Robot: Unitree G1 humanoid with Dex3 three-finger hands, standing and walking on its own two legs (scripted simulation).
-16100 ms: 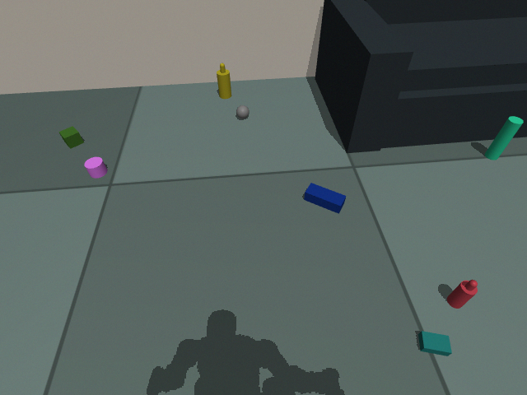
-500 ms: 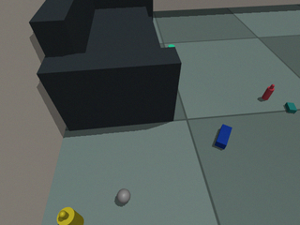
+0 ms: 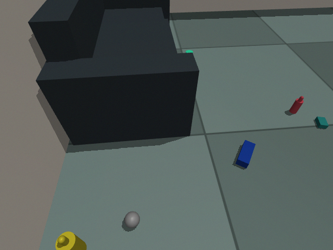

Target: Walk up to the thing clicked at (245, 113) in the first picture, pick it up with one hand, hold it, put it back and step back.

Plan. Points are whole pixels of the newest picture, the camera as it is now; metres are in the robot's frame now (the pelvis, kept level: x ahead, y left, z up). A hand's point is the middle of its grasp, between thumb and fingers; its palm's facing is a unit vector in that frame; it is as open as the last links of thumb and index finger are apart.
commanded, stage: walk up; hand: left
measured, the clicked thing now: (132, 219) +0.42 +0.21 -0.73
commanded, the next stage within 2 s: stand in 1.36 s
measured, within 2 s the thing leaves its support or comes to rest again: neither
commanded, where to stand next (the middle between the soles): +0.05 +0.00 m, yaw +0 degrees
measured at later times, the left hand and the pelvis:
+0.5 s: hand out of the picture +0.09 +0.27 -0.16, palm faces +0.02 -0.94 -0.34, open 7.4 cm; pelvis -0.01 +0.00 -0.01, yaw +0 degrees
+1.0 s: hand out of the picture +0.06 +0.25 -0.16, palm faces +0.02 -0.94 -0.34, open 7.4 cm; pelvis -0.01 -0.01 +0.00, yaw +1 degrees
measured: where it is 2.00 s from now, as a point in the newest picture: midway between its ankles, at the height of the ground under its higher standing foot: outside the picture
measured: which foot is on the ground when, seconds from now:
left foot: down 0.00-1.00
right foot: down 0.00-1.00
